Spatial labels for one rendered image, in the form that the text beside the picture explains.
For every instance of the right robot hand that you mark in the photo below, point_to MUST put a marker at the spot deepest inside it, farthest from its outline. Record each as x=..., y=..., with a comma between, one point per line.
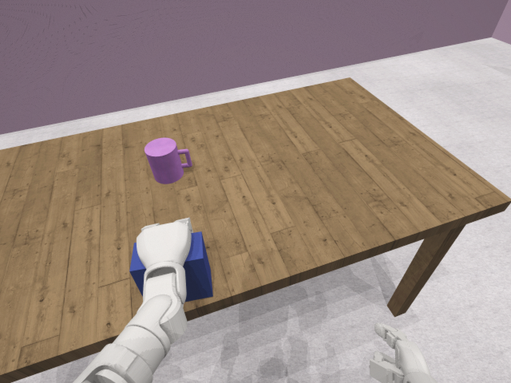
x=408, y=357

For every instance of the table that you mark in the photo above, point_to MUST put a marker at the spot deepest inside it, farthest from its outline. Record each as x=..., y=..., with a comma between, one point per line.
x=284, y=187

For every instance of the left robot hand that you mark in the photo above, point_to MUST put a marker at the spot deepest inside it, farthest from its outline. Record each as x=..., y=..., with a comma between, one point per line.
x=168, y=242

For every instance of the sponge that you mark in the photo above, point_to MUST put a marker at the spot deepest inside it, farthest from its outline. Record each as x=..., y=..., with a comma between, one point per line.
x=197, y=270

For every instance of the left robot forearm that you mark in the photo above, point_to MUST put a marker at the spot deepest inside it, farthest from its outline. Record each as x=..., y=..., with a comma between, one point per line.
x=139, y=349

